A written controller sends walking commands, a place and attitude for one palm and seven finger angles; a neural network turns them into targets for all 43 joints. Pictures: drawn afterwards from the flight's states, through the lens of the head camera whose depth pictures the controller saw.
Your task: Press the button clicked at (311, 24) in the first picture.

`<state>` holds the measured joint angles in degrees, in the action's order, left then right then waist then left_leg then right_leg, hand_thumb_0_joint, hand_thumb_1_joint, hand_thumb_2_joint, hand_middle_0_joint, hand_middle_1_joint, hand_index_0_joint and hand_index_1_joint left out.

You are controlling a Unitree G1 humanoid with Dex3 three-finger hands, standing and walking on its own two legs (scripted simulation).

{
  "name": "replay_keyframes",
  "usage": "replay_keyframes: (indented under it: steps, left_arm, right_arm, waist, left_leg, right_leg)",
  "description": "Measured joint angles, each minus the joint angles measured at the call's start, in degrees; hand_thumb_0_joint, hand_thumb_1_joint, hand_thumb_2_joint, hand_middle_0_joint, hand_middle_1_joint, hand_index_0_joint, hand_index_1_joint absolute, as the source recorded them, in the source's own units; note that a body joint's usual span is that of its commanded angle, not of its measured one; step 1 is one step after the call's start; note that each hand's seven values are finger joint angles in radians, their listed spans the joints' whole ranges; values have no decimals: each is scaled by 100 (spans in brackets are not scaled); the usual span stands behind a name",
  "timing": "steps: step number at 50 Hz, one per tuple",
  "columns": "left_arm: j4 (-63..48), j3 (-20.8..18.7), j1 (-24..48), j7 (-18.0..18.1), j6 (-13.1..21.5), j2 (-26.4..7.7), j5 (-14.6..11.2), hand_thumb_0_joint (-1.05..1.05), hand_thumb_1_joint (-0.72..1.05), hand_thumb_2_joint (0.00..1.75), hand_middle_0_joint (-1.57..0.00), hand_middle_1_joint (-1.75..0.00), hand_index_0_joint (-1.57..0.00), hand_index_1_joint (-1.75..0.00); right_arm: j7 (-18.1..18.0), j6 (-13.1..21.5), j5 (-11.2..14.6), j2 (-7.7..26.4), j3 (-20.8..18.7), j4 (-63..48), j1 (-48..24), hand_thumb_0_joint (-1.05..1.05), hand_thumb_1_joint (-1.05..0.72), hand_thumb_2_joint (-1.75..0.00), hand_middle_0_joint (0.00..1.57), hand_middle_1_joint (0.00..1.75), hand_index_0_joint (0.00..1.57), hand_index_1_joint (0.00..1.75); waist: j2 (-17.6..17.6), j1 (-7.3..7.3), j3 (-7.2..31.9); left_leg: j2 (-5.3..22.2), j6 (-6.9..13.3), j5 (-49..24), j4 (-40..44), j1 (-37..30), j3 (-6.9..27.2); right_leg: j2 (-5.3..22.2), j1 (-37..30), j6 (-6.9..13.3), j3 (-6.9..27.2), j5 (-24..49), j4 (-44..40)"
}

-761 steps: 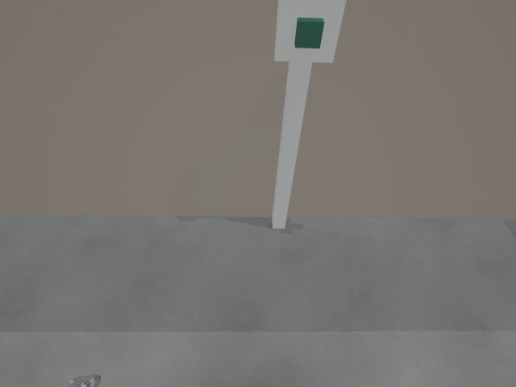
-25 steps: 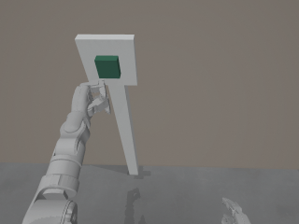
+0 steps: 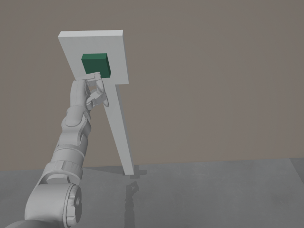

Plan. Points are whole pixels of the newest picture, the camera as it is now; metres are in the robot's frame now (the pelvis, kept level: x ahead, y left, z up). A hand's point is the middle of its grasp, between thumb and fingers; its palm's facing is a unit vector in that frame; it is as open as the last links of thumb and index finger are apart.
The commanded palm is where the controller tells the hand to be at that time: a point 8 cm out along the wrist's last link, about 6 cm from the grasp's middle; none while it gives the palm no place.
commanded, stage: aim a knuckle at the button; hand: left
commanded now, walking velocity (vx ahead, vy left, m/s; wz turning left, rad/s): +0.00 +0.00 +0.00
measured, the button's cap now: (97, 65) +0.51 +0.16 +0.16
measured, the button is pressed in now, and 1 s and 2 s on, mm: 0 2 12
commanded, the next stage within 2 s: press the button with the knuckle in 0.42 s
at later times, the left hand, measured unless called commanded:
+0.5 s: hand (103, 95) +0.42 +0.13 +0.13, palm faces +0.04 -1.00 +0.01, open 3.1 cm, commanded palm +0.39 +0.18 +0.13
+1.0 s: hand (104, 87) +0.45 +0.14 +0.13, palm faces +0.05 -1.00 +0.01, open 3.0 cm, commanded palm +0.44 +0.18 +0.13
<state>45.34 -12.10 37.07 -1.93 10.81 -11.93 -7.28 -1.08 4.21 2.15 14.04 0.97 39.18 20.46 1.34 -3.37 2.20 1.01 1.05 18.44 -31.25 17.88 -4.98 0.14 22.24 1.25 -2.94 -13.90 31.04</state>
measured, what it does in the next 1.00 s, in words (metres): stands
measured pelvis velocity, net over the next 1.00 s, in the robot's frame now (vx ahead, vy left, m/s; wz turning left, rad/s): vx -0.01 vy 0.00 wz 0.02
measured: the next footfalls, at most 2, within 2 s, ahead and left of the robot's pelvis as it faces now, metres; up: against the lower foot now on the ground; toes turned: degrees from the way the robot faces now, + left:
none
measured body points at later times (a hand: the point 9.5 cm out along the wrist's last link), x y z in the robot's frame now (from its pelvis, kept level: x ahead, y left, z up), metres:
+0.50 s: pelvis -0.01 +0.00 +0.00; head +0.02 +0.00 +0.45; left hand +0.42 +0.19 +0.13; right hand +0.11 -0.24 -0.11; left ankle -0.03 +0.10 -0.73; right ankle +0.02 -0.11 -0.73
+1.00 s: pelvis -0.01 +0.00 +0.00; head +0.04 +0.00 +0.44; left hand +0.45 +0.19 +0.13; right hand +0.06 -0.25 -0.12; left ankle -0.03 +0.10 -0.73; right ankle +0.02 -0.11 -0.73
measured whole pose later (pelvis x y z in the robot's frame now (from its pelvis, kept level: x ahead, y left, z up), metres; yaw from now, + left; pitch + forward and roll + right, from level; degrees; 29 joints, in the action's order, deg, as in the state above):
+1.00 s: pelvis -0.01 +0.00 +0.00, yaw +1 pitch +7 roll +0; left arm 56.8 -13.3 46.6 -2.5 14.1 -14.0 -6.4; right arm -1.1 4.1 1.6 14.5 1.2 39.7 20.9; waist 0.9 -4.3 2.4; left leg 0.8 1.2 19.0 -34.1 21.9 -4.0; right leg 0.5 25.5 1.2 -3.8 -14.3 33.0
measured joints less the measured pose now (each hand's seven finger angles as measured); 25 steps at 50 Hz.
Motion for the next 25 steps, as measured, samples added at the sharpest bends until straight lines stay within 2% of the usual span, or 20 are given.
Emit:
replay_keyframes:
  steps: [7,13,25]
  left_arm:
    - [-375,135,-296,25,24,103,-31,2,91,90,-130,-150,-130,-150]
    - [-208,189,-118,58,-77,101,-15,2,90,90,-130,-150,-130,-150]
    - [81,250,161,3,-16,137,-24,2,91,90,-130,-150,-130,-150]
  right_arm:
    - [2,11,19,-34,0,-42,-96,1,-90,-90,20,30,20,30]
    - [-44,39,28,-45,55,-103,-329,1,-90,-90,20,30,20,30]
    - [-25,72,24,-45,87,-177,-398,1,-90,-90,20,30,20,30]
  waist:
    - [2,75,-5]
    - [-17,105,-32]
    - [-37,136,-2]
  left_leg:
    - [0,5,-1,3,-74,20]
    - [-23,10,-19,-34,-49,71]
    - [-47,15,1,-122,72,103]
  right_leg:
    - [0,-97,-6,-18,11,-34]
    - [28,-100,-7,-67,16,-11]
    - [59,12,-10,-94,-20,84]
